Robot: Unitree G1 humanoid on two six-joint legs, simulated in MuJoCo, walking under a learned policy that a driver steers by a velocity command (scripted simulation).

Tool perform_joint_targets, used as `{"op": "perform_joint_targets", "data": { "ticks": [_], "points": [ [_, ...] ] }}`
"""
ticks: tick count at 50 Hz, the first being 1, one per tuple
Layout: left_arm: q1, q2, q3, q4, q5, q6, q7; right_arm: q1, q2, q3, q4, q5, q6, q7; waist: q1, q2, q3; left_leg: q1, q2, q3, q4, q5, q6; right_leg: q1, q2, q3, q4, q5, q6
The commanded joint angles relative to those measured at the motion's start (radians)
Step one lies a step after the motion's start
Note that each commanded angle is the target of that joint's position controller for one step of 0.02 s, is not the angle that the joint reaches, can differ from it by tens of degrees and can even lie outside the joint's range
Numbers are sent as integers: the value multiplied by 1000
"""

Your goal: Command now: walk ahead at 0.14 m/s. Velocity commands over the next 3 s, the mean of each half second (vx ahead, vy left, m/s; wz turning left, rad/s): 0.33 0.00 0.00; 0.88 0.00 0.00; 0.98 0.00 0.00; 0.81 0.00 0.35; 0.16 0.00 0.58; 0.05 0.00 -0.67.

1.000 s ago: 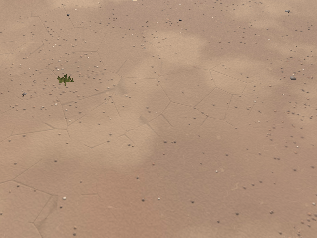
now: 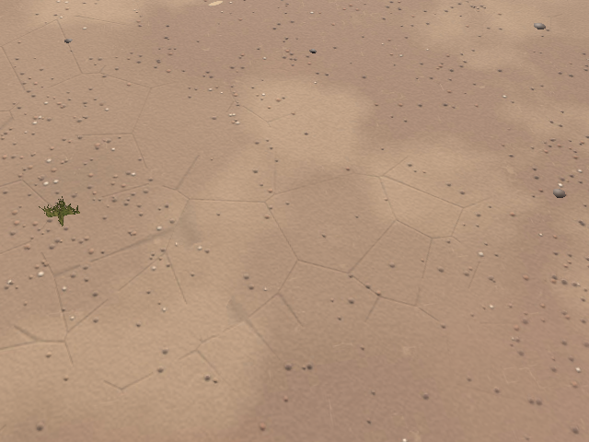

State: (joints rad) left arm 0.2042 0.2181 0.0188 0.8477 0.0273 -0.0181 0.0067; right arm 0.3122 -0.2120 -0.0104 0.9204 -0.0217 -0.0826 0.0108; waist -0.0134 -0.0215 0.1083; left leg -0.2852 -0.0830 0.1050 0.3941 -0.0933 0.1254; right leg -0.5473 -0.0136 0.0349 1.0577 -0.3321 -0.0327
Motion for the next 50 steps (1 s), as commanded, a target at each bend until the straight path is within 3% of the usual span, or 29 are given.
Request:
{"op": "perform_joint_targets", "data": {
  "ticks": [1, 6, 9, 10, 11, 12, 13, 14, 15, 18, 20, 23, 25, 27, 28, 29, 30, 31, 32, 34, 35, 38, 41, 46, 49, 50],
  "points": [
    [195, 25, -1, 36, 1, 22, 3, -19, -95, -12, -35, -1, -13, 3, 71, 107, -164, -84, 252, -126, -148, 527, 107, 267, -19, -32, -160, 103, 0],
    [67, 42, -4, 30, 1, 32, 11, 36, -113, -20, -2, -2, 33, -6, 5, 107, -102, -85, 275, -219, -182, -87, 103, 280, -10, -57, -337, 76, 9],
    [101, 22, -12, 63, 1, 14, 25, 29, -90, -10, 7, 2, 46, -23, 24, 62, -65, -119, 252, -243, -107, -184, 55, 401, 0, -54, -595, 81, -12],
    [134, 40, -11, 74, 5, 1, 31, 49, -70, -3, 13, 0, 43, -27, 27, 27, -74, -128, 233, -242, -68, -165, 15, 456, -70, 26, -677, 144, -19],
    [161, 114, 5, 82, 9, -11, 31, 114, -38, -2, 14, 18, 42, -21, -16, -70, -109, -143, 126, -171, 26, -348, -5, 464, -161, 158, -704, -46, -66],
    [213, 170, 33, 111, -10, -7, 18, 68, -57, -10, 8, 18, 46, -12, 30, -193, -60, -211, 35, -64, 169, -415, -27, 396, -232, 317, -851, -417, -141],
    [232, 176, 44, 118, -11, -6, 10, -9, -102, -25, -21, 3, 48, -1, 63, -226, 13, -285, 30, -35, 320, -387, -34, 370, -307, 441, -967, -576, -191],
    [220, 152, 43, 121, -8, -7, 5, -64, -120, -37, -47, -3, 49, 10, 63, -206, 46, -350, 63, -67, 426, -372, -35, 359, -338, 481, -1018, -571, -217],
    [190, 136, 44, 115, -10, -12, 2, -71, -118, -43, -53, -2, 47, 20, 34, -161, 37, -369, 91, -94, 469, -329, -38, 367, -322, 450, -1026, -506, -208],
    [141, 114, 52, 108, -24, -43, 4, -57, -79, -49, -32, -9, 30, 37, -7, -67, -62, -298, 110, -80, 468, -195, -65, 415, -234, 270, -1007, -253, -154],
    [146, 117, 59, 115, -26, -58, 5, -103, -58, -48, -46, -4, 28, 40, 1, -81, -77, -258, 108, -57, 394, -162, -83, 411, -200, 195, -1000, -199, -139],
    [153, 145, 72, 121, -23, -64, 3, -159, -50, -45, -72, 2, 31, 35, 21, -127, -60, -149, 105, -28, 232, -191, -92, 344, -202, 157, -987, -220, -147],
    [147, 163, 81, 120, -21, -63, -3, -156, -61, -48, -78, 4, 30, 29, 20, -113, -40, -61, 97, 3, 147, -222, -85, 290, -218, 151, -956, -244, -164],
    [111, 171, 87, 110, -25, -60, -9, -54, -64, -52, -48, 3, 19, 21, -32, -51, -41, 135, 74, 39, 64, -180, -72, 164, -197, 117, -858, -285, -160],
    [77, 154, 83, 97, -19, -62, -11, 61, -85, -60, -13, 2, 7, 12, -84, 3, -60, 307, 87, 12, 35, -215, -59, 43, -160, 74, -737, -267, -147],
    [8, 82, 61, 61, -2, -68, -16, 263, -172, -85, 44, -11, -9, -3, -178, 212, -118, 502, 246, -236, -81, -437, -27, -114, -50, -43, -368, -143, -113],
    [-60, -7, 37, -16, -13, -82, -26, 310, -284, -106, 41, -16, -14, -9, -176, 409, -117, 584, 469, -699, -282, -796, 51, -407, 60, -94, -71, -135, -89],
    [-91, 63, 48, -26, 6, -84, -32, 225, -229, -93, 24, -17, -7, -11, -121, 230, -75, 492, 512, -769, -279, -835, 92, -474, -24, 17, 68, -33, -109],
    [-100, 87, 55, -22, 4, -87, -45, 136, -181, -80, -5, -10, -11, -4, -75, 121, -59, 427, 457, -668, -251, -733, 72, -459, -65, 34, 93, 74, -103],
    [-37, 92, 58, 9, 17, -80, -63, 79, -147, -69, -21, 2, -23, 1, -12, 84, -89, 330, 373, -495, -294, -571, 40, -339, -106, 10, 55, 144, -62],
    [-39, 86, 56, 13, 25, -68, -71, 83, -124, -61, -14, 5, -31, -2, -5, 92, -69, 293, 336, -431, -322, -505, 34, -320, -112, -10, 55, 176, -42],
    [-144, 60, 46, -24, 18, -40, -77, 164, -99, -54, 28, 9, -42, -1, -17, 77, 3, 273, 287, -314, -352, -302, 44, -374, -111, -55, 12, 271, -16],
    [-288, 51, 35, -82, 12, -37, -78, 204, -85, -48, 42, 11, -50, 1, -35, 65, 44, 238, 253, -222, -382, -114, 54, -326, -89, -97, -161, 353, 0],
    [-401, 48, 15, -136, -4, -40, -76, 237, -110, -46, 70, 15, -60, -12, -35, 78, 69, 336, 279, -116, -436, 289, 45, -146, -45, -162, -427, 413, -60],
    [-319, 84, 24, -130, -2, -41, -50, 238, -160, -51, 94, 4, -48, -19, 23, 141, -33, 463, 304, -57, -208, 963, 25, 44, 62, -217, -466, 265, -121],
    [-193, 117, 37, -101, -3, -44, -39, 235, -187, -57, 103, -8, -35, -29, 86, 170, -108, 479, 318, -50, -32, 1105, 17, 171, 92, -206, -463, 194, -142]
  ]
}}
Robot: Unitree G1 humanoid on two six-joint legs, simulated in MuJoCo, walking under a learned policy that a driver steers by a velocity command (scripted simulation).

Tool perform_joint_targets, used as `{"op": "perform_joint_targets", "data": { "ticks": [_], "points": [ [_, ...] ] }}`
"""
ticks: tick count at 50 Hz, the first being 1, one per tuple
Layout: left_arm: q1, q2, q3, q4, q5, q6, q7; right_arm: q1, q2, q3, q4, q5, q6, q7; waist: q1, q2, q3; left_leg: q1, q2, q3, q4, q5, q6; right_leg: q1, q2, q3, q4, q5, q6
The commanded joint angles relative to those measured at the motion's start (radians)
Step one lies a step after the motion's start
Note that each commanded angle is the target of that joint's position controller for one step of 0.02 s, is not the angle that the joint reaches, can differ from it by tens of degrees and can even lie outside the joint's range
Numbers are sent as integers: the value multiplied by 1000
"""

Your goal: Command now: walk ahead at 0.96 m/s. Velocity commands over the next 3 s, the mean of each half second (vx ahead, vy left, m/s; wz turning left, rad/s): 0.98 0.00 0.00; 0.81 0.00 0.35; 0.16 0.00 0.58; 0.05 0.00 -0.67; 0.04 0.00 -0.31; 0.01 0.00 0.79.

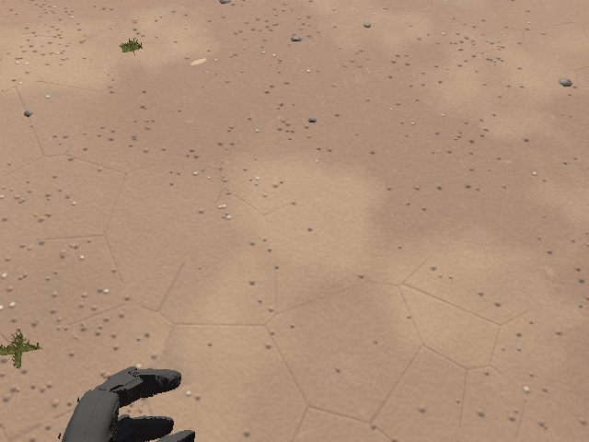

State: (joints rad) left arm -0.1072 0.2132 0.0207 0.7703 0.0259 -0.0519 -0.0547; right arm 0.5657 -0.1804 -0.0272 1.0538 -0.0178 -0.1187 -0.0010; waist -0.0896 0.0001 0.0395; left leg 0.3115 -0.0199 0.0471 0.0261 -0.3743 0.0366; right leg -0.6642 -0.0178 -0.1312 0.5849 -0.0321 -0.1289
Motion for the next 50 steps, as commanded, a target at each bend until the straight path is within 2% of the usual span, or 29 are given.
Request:
{"op": "perform_joint_targets", "data": {
  "ticks": [1, 2, 3, 4, 5, 6, 7, 9, 12, 15, 17, 19, 22, 24, 25, 26, 27, 28, 30, 33, 35, 39, 41, 44, 46, 47, 48, 49, 50],
  "points": [
    [336, 161, 54, 42, -2, -14, 36, -41, -243, -48, -30, -19, 17, -25, 257, 154, -146, -169, 250, 21, 589, 1382, 97, 509, 117, -30, -29, -149, -64],
    [546, 216, 78, 103, 14, -17, 52, -71, -225, -47, -47, -19, 21, -26, 342, 122, -249, -393, 212, 20, 906, 1123, 94, 809, 13, 86, -21, -245, -93],
    [618, 307, 102, 115, 48, -21, 61, -6, -60, -14, -90, 14, 13, 2, 254, -130, -372, -795, 61, -6, 1301, 289, 73, 1112, -294, 555, -80, -647, -167],
    [597, 283, 102, 123, 27, -20, 42, -10, -100, -24, -104, 37, -9, 12, 231, -187, -435, -987, -47, -156, 1466, -71, 93, 1137, -376, 1009, -324, -809, -205],
    [475, 229, 94, 130, 18, -26, 36, -160, -152, -37, -146, 35, -11, 3, 193, -113, -209, -1092, 39, -153, 1471, 55, 112, 984, -314, 829, -352, -729, -160],
    [422, 159, 78, 129, 9, -36, 33, -220, -150, -33, -163, 28, -15, 5, 172, -11, -114, -1060, 83, -135, 1411, 139, 111, 805, -292, 665, -364, -557, -144],
    [389, 119, 67, 137, 12, -44, 33, -232, -125, -29, -161, 15, -9, 11, 125, 30, -63, -999, 114, -137, 1355, 155, 105, 665, -250, 562, -389, -461, -118],
    [391, 67, 44, 170, 2, -55, 40, -201, -70, -16, -167, -20, 25, 33, 47, -16, -12, -916, 151, -139, 1276, 151, 75, 481, -187, 430, -440, -430, -85],
    [446, 95, 43, 194, -16, -77, 41, -346, -68, -5, -233, -29, 52, 51, 43, -24, 95, -1031, 189, -84, 1163, 228, 33, 406, -145, 321, -526, -333, -90],
    [495, 96, 37, 195, -22, -89, 32, -527, -89, 5, -304, -22, 45, 58, 78, -6, 152, -990, 175, -10, 854, 428, 16, 366, -74, 186, -570, -85, -75],
    [541, 131, 39, 200, -36, -101, 34, -590, -67, 20, -328, -7, 39, 68, 100, -35, 145, -846, 147, 34, 686, 563, 34, 359, -93, 158, -618, 88, -57],
    [593, 143, 36, 224, -39, -102, 42, -654, -95, 18, -340, -1, 38, 64, 123, -9, 156, -852, 110, 67, 582, 609, 57, 526, -115, 127, -643, 285, -45],
    [612, 202, 41, 232, -15, -84, 58, -630, -140, 4, -342, -7, 36, 48, 96, -64, 57, -801, 11, 108, 513, 465, 94, 803, -151, 89, -469, 824, -20],
    [597, 252, 53, 238, 16, -54, 79, -396, -200, -23, -284, -5, 38, 25, -28, -125, -97, -579, -49, 84, 525, 285, 126, 858, -186, 84, -126, 1056, -8],
    [557, 258, 57, 230, 23, -39, 85, -176, -234, -43, -213, -9, 42, 9, -133, -109, -196, -360, -39, 71, 483, 250, 146, 776, -166, 63, 156, 954, -2],
    [555, 189, 44, 207, 24, -40, 80, 6, -313, -69, -178, -29, 46, -11, -176, -41, -314, -98, 148, -126, 554, -11, 174, 543, -105, 65, 520, 603, -11],
    [678, 36, 15, 169, -47, -62, 46, -37, -369, -92, -176, -38, 47, -1, -18, 349, -451, 172, 411, -763, 353, -314, 308, 112, 111, 139, 929, -347, 43],
    [581, 139, 29, 153, -46, -74, 56, -120, -306, -88, -186, -26, 47, 20, -34, 172, -381, 130, 378, -837, 242, -291, 290, -33, 60, 236, 974, -339, 3],
    [415, 126, 24, 106, -34, -79, 57, -213, -185, -63, -158, -27, 26, 24, 15, -36, -119, -184, 318, -530, 217, -12, 240, -46, -33, 221, 846, -224, -6],
    [395, 58, 7, 77, 19, -33, 24, -215, -112, -32, -107, -9, 6, 11, 116, 7, -19, -461, 211, -358, 140, 25, 186, 55, -97, 220, 704, -220, 27],
    [299, 56, -1, 25, 35, -22, 10, -183, -134, -33, -90, 14, -5, 10, 122, 23, 55, -524, 186, -327, 75, 45, 211, -17, -136, 179, 600, -198, 71],
    [72, 72, -23, -75, 22, -37, -6, -159, -172, -44, -102, 17, -13, 12, 91, -5, 148, -649, 100, -202, 23, 395, 204, 94, -96, 95, 149, 79, 134],
    [44, 62, -31, -82, 7, -49, -3, -106, -218, -56, -90, 28, -12, 15, 59, 7, 112, -616, 97, -180, 65, 706, 168, 246, -17, 49, 27, 221, 128],
    [76, 128, -14, -91, 9, -54, 36, -64, -245, -65, -85, 26, 6, 13, 51, 71, 20, -410, 81, -197, 254, 940, 97, 331, 52, 78, -87, 192, 98],
    [322, 198, 15, -29, 17, -68, 61, -128, -277, -77, -113, 35, 23, -5, 178, 108, -109, -426, 47, -217, 588, 949, 39, 593, 37, 125, -145, 231, 81],
    [459, 251, 32, 2, 35, -79, 71, -162, -244, -75, -146, 46, 25, -13, 233, 92, -193, -532, -6, -221, 826, 717, 19, 768, -83, 191, -130, 391, 81],
    [543, 314, 39, -1, 62, -83, 67, -71, -88, -49, -191, 53, 35, -24, 173, -151, -381, -740, -107, -130, 1224, -264, 6, 1038, -436, 405, 69, 1072, 49],
    [523, 294, 43, -29, 38, -67, 45, 66, -134, -56, -204, 104, 56, -49, 137, -248, -622, -870, -105, -152, 1479, -337, 3, 1183, -609, 604, 67, 1159, -74],
    [418, 220, 38, -71, 12, -47, 48, 3, -209, -71, -197, 62, 74, -52, 129, -150, -592, -869, -31, -142, 1438, -187, 1, 1035, -503, 524, -17, 907, -57]
  ]
}}
Over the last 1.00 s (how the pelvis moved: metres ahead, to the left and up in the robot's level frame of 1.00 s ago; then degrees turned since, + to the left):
0.40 0.04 -0.02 2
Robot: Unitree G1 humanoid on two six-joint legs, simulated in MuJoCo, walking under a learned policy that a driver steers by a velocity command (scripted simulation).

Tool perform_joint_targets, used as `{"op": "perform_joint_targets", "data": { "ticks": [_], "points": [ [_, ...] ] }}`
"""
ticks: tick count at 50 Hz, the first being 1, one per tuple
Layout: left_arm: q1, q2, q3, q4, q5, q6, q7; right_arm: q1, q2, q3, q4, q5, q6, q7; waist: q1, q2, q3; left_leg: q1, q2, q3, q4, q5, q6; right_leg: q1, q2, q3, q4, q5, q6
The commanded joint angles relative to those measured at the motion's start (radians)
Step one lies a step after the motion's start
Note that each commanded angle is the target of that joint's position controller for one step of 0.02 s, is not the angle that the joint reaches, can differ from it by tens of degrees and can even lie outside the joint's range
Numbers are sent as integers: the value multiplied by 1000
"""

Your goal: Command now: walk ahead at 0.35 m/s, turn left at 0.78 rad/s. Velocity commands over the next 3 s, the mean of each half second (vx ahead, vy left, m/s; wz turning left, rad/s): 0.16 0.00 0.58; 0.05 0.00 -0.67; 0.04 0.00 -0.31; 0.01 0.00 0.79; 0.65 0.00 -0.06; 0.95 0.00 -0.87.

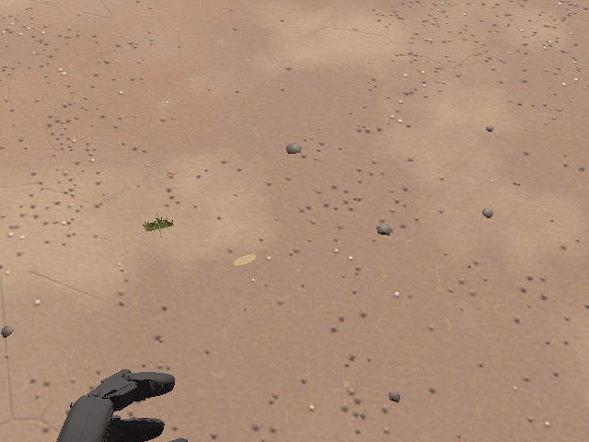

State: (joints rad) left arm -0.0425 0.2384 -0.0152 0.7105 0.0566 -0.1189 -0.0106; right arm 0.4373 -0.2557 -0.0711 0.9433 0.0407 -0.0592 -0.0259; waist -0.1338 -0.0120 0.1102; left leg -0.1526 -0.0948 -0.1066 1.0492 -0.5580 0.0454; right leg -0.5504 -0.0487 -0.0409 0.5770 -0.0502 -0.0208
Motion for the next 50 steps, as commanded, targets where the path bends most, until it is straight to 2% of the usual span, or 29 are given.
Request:
{"op": "perform_joint_targets", "data": {
  "ticks": [1, 2, 3, 5, 8, 11, 14, 17, 18, 19, 20, 21, 22, 23, 25, 26, 28, 31, 36, 38, 39, 40, 41, 42, 43, 44, 45, 47, 50],
  "points": [
    [289, 112, 52, -11, -23, 27, 11, 36, -137, -35, -101, -19, 27, -13, 170, -107, -490, -454, 70, 38, 345, 73, -27, 781, -390, 307, -60, 751, -141],
    [258, 86, 46, 2, -21, 34, 24, -8, -115, -34, -108, -34, 40, 4, 155, -96, -374, -488, 94, 55, 312, 100, -50, 680, -336, 235, -112, 629, -134],
    [277, 89, 45, 13, -24, 37, 37, -25, -93, -33, -115, -54, 57, 20, 147, -128, -298, -464, 114, 58, 291, 116, -62, 573, -321, 173, -141, 649, -131],
    [273, 105, 55, 27, -39, 38, 41, -27, -47, -25, -137, -63, 94, 33, 106, -132, -244, -408, 133, 75, 251, 124, -69, 421, -329, 109, -208, 551, -153],
    [222, 116, 64, 18, -35, 34, 35, -119, -42, -21, -208, -70, 122, 47, 76, -127, -197, -421, 168, 97, 128, 230, -51, 328, -343, 12, -262, 448, -166],
    [166, 125, 73, 3, -37, 39, 29, -174, -40, -9, -251, -60, 128, 70, 55, -137, -186, -277, 174, 144, -116, 445, -21, 235, -295, -139, -252, 282, -112],
    [193, 169, 95, -3, -47, 53, 14, -256, -75, -14, -287, -53, 137, 78, 84, -132, -165, -206, 142, 209, -250, 431, -5, 246, -321, -186, -206, 151, -74],
    [267, 203, 108, 16, -46, 83, 9, -284, -87, -16, -310, -73, 118, 75, 123, -134, -132, -153, 108, 186, -400, 319, 14, 275, -336, -150, -127, 95, -53],
    [294, 200, 107, 30, -46, 100, 8, -235, -87, -17, -292, -84, 99, 69, 105, -80, -147, -69, 92, 167, -506, 379, 26, 265, -298, -162, -33, 25, -30],
    [399, 155, 96, 48, -29, 118, 3, -187, -143, -26, -275, -91, 71, 55, 113, 116, -195, 43, 196, 34, -622, 630, 39, 226, -211, -206, 146, -158, 13],
    [475, 39, 58, 7, -30, 134, -2, -213, -220, -24, -318, -89, 55, 48, 155, 367, -257, 142, 526, -302, -671, 1054, 155, 66, -76, -206, 366, -661, 76],
    [388, 87, 63, 30, -39, 168, 9, -172, -154, -7, -298, -55, 54, 33, 65, 213, -332, 48, 526, -227, -699, 987, 235, 152, -60, -46, 415, -615, 69],
    [344, 83, 62, 25, -63, 181, 5, -218, -104, 18, -275, -67, 58, 21, 97, 205, -266, -14, 470, -130, -730, 858, 217, 169, -48, 9, 392, -564, 56],
    [326, 91, 67, 28, -68, 180, 4, -287, -102, 21, -268, -73, 66, 8, 128, 217, -174, -66, 419, -56, -747, 755, 180, 151, -28, 21, 375, -525, 45],
    [373, 150, 96, 63, -41, 177, 4, -332, -128, 11, -273, -61, 76, -13, 153, 203, -153, -52, 380, 40, -725, 813, 162, 134, 5, 2, 453, -454, 32],
    [381, 153, 104, 68, -39, 176, 3, -323, -117, 14, -275, -55, 78, -16, 152, 154, -174, -35, 391, 59, -716, 835, 167, 132, 12, 7, 492, -448, 29],
    [367, 115, 102, 57, -48, 177, -1, -323, -102, 15, -277, -57, 75, -20, 151, 95, -191, -6, 409, 82, -718, 762, 174, 114, 5, 9, 502, -434, 30],
    [328, 78, 96, 25, -47, 188, -12, -334, -86, 14, -275, -68, 75, -23, 138, 123, -171, -15, 413, 121, -731, 560, 162, 123, -6, -12, 386, -404, 34],
    [315, 87, 105, -30, -54, 195, -35, -321, -117, -6, -265, -75, 74, -7, 131, 157, -195, -34, 463, 165, -696, 496, 135, 226, 3, -64, 208, -412, 5],
    [376, 83, 109, -25, -58, 191, -40, -340, -139, -18, -265, -66, 78, -1, 175, 125, -205, -98, 456, 225, -619, 427, 65, 348, 23, -87, 45, -313, -29],
    [415, 110, 117, -13, -49, 183, -37, -323, -134, -24, -255, -63, 84, 5, 197, 40, -174, -188, 409, 275, -500, 308, -6, 416, 13, -1, -99, -233, -56],
    [426, 217, 139, -24, -32, 172, -21, -281, -82, -17, -263, -57, 95, 16, 185, -242, -111, -380, 272, 366, -223, 57, -94, 435, -209, 363, -296, -128, -115],
    [445, 339, 171, -37, -29, 171, -9, -400, -61, -3, -344, -57, 105, 7, 217, -308, -40, -558, 108, 214, -72, -118, -127, 365, -333, 629, -323, 115, -254],
    [441, 310, 173, -35, -29, 174, 4, -433, -67, 3, -347, -64, 108, 3, 213, -168, -46, -564, 128, 110, 35, -57, -119, 364, -307, 554, -322, 38, -275],
    [377, 274, 160, -50, -40, 177, 12, -404, -78, -1, -333, -57, 103, 5, 173, -124, -39, -554, 141, 81, 45, 59, -109, 339, -245, 467, -316, -52, -247],
    [326, 245, 153, -63, -42, 181, 10, -377, -102, -9, -315, -66, 89, 15, 149, -95, -73, -534, 152, 66, 21, 173, -98, 351, -167, 426, -349, -342, -215],
    [303, 221, 146, -76, -48, 179, 7, -359, -132, -19, -302, -91, 82, 27, 151, -124, -95, -545, 141, 83, 32, 233, -94, 379, -135, 440, -385, -521, -207],
    [312, 195, 136, -87, -54, 169, -1, -358, -131, -21, -294, -85, 79, 35, 157, -81, -87, -562, 130, 69, 22, 275, -101, 427, -112, 437, -379, -404, -204],
    [368, 231, 148, -76, -55, 152, 3, -359, -100, -7, -302, -71, 77, 30, 166, -52, -100, -562, 108, 57, -76, 265, -115, 499, -93, 420, -297, -79, -207]
  ]
}}
Over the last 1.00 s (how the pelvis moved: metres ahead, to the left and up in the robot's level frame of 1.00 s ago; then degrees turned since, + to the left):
0.92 -0.02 0.00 12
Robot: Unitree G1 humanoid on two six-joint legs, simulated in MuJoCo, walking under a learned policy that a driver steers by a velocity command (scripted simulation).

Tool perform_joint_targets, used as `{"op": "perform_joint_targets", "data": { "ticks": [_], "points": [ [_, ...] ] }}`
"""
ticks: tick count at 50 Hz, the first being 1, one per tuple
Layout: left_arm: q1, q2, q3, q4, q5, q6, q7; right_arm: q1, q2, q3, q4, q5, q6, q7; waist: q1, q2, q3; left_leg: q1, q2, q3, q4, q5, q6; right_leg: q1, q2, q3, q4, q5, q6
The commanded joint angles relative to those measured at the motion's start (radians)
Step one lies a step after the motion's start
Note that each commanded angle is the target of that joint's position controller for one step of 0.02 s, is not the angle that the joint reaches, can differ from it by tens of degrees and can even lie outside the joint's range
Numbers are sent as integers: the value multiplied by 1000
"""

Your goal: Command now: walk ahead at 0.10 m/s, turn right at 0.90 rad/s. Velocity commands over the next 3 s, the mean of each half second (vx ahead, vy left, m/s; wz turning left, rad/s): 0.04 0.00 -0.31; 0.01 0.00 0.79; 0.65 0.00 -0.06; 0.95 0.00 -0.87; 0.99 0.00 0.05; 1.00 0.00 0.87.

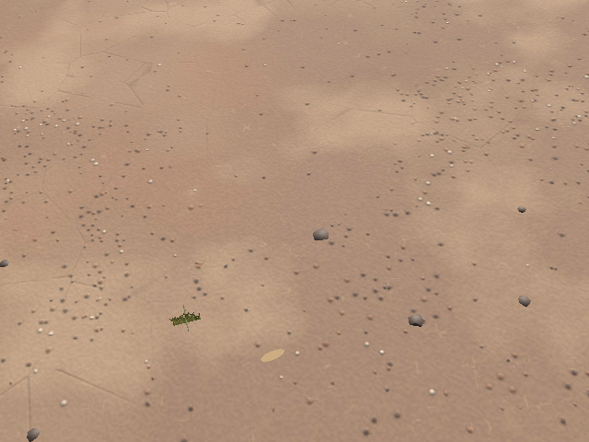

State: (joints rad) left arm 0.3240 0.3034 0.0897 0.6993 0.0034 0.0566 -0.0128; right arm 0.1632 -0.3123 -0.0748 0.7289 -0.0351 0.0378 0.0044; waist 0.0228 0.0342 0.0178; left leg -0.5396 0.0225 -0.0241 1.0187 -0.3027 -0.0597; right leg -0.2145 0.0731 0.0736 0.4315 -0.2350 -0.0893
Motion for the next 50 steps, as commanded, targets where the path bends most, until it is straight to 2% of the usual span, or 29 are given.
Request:
{"op": "perform_joint_targets", "data": {
  "ticks": [1, 3, 8, 11, 12, 13, 14, 15, 16, 17, 18, 19, 21, 23, 26, 29, 32, 34, 35, 36, 37, 38, 39, 40, 42, 43, 46, 48, 50],
  "points": [
    [13, 173, 45, -65, 0, -25, 7, -83, -45, -1, -90, 6, -19, -4, 14, -116, -17, -164, -18, -28, -77, -1, -12, 171, -209, 313, -130, 162, -142],
    [23, 182, 49, -71, 3, -23, 8, -90, -56, 3, -99, 9, -20, -9, 23, -147, -28, -138, -34, -36, -131, -22, -13, 165, -204, 346, -98, 214, -152],
    [-7, 212, 59, -96, 11, -15, -1, -109, -77, 14, -127, 22, -34, -17, 25, -161, -47, -8, -81, -56, -258, -47, 14, 98, -182, 447, -20, 363, -143],
    [-63, 169, 39, -102, 11, -16, 5, -13, -86, 17, -99, 32, -41, -29, -2, -187, -89, 162, -69, -20, -363, -23, 47, 72, -179, 401, 41, 545, -90],
    [-83, 149, 29, -102, 5, -16, 10, 16, -78, 19, -92, 29, -43, -33, -20, -179, -88, 247, -60, -8, -453, 43, 59, 41, -167, 391, 58, 514, -59],
    [-99, 121, 13, -100, -6, -18, 18, 37, -57, 25, -85, 20, -49, -36, -44, -155, -83, 356, -42, -14, -597, 166, 76, -10, -145, 373, 76, 409, -19],
    [-64, 53, -14, -93, -1, -23, 24, 9, -58, 35, -96, 6, -55, -39, -21, -48, -96, 434, 70, -175, -714, 179, 100, -48, -89, 319, 126, 208, 30],
    [28, 0, -33, -74, 12, -21, 25, -57, -84, 51, -121, 0, -57, -38, 42, 135, -94, 455, 265, -442, -791, 274, 154, -99, 25, 189, 211, -188, 66],
    [53, 83, -13, -57, 15, -2, 32, -11, -95, 51, -82, 2, -47, -24, 54, 187, -83, 367, 293, -568, -785, 314, 261, -56, 34, 118, 154, -335, 71],
    [14, 115, -10, -45, 24, 0, 34, -27, -73, 51, -79, 15, -43, -11, 45, 153, -17, 367, 241, -531, -776, 270, 259, -72, -9, 91, 130, -274, 73],
    [-48, 121, -9, -43, 25, -8, 34, -22, -104, 37, -71, 23, -38, -4, 15, 155, 5, 370, 171, -468, -747, 258, 227, -71, 7, 63, 115, -215, 75],
    [-79, 129, -6, -46, 19, -16, 31, 2, -148, 17, -65, 21, -30, -2, 0, 163, -11, 409, 130, -443, -725, 268, 206, -93, 26, 41, 154, -203, 81],
    [-102, 132, -8, -57, 15, -22, 24, 73, -201, -12, -46, 33, -28, -2, -19, 134, -51, 503, 132, -477, -698, 393, 220, -193, 42, 24, 288, -255, 103],
    [-125, 110, -15, -63, 15, -22, 27, 82, -192, -27, -45, 42, -26, 3, -16, 86, -76, 519, 121, -478, -682, 413, 234, -244, 29, 29, 398, -266, 124],
    [-171, 89, -25, -77, 11, -20, 33, 73, -165, -41, -51, 38, -14, 10, -22, 99, -80, 477, 82, -478, -690, 355, 246, -259, 15, 26, 422, -240, 138],
    [-200, 82, -33, -87, 6, -27, 37, 92, -169, -58, -51, 29, -1, 15, -41, 107, -89, 444, 71, -525, -693, 280, 256, -234, 18, 27, 355, -219, 131],
    [-178, 89, -36, -80, 3, -41, 44, 66, -179, -71, -63, 24, 9, 21, -36, 123, -95, 372, 51, -568, -684, 238, 230, -130, 35, 28, 232, -178, 107],
    [-114, 92, -35, -61, 3, -50, 55, 9, -179, -73, -79, 26, 14, 22, 4, 128, -87, 261, 11, -571, -669, 164, 178, 23, 45, 19, 62, -100, 89],
    [-76, 104, -31, -49, 9, -56, 65, -16, -167, -69, -87, 34, 14, 18, 33, 106, -73, 170, -36, -547, -644, 47, 126, 131, 19, 28, -83, -24, 79],
    [-83, 187, -14, -55, 18, -59, 78, 30, -110, -54, -93, 40, 8, 13, 3, -60, -80, 53, -132, -432, -504, -196, 63, 219, -173, 210, -215, -140, 36],
    [-170, 269, -4, -99, 23, -53, 75, 84, -79, -50, -99, 37, 5, 4, -26, -260, -77, -45, -265, -175, -221, -278, 28, 174, -430, 508, -293, -291, -57],
    [-197, 219, -15, -95, 38, -47, 65, 63, -176, -68, -82, 3, 6, 0, -36, -145, -17, -32, -149, -140, -69, -216, 20, 36, -445, 450, -270, -184, -106],
    [-220, 154, -33, -100, 35, -47, 61, 67, -179, -73, -72, 4, 9, 9, -57, -113, 5, 7, -122, -124, 13, -165, 25, -10, -392, 347, -230, -53, -105],
    [-244, 117, -43, -102, 30, -50, 57, 96, -159, -68, -54, 4, 18, 21, -73, -111, 21, 12, -108, -108, 87, -118, 25, -19, -328, 229, -205, 56, -85],
    [-243, 105, -48, -112, 28, -53, 61, 137, -145, -60, -38, 15, 32, 45, -73, -165, 2, -16, -89, -57, 189, -80, 14, 39, -275, 93, -162, 246, -75],
    [-210, 105, -47, -106, 28, -54, 60, 114, -144, -55, -47, 21, 36, 51, -56, -158, -3, -33, -74, -39, 177, -75, 5, 77, -274, 57, -144, 317, -77],
    [-102, 125, -33, -81, 28, -54, 59, 16, -122, -38, -86, 24, 41, 61, 7, -163, -9, -94, -38, -2, 90, -79, -15, 210, -308, 14, -110, 440, -91],
    [-64, 136, -24, -69, 29, -53, 56, -22, -109, -30, -106, 26, 47, 67, 26, -176, -19, -96, -22, 15, 34, -95, -17, 256, -337, -9, -95, 494, -102],
    [-4, 159, -9, -56, 36, -59, 44, -81, -121, -29, -134, 21, 51, 84, 66, -191, -44, -111, 9, 28, -8, -78, 1, 287, -376, 28, -198, -6, -101]
  ]
}}
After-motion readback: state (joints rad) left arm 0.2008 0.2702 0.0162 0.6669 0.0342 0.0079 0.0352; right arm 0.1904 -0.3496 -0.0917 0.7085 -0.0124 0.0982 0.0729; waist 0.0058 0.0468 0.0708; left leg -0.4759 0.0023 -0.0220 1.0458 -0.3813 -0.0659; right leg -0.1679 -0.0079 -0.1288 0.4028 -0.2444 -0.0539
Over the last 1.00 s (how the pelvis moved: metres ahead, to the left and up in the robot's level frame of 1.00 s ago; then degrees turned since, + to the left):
0.13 -0.01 0.03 -8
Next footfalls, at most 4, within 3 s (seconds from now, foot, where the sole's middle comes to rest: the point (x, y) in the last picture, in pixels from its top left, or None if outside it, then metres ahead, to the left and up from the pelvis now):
0.28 left None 0.15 0.10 -0.78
0.72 right None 0.13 -0.09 -0.78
1.26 left None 0.11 0.17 -0.78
1.72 right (283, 409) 0.56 0.13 -0.78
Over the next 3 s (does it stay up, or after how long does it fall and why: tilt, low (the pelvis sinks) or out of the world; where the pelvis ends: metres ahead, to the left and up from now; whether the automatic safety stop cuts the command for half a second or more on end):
stays up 1.56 0.10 -0.06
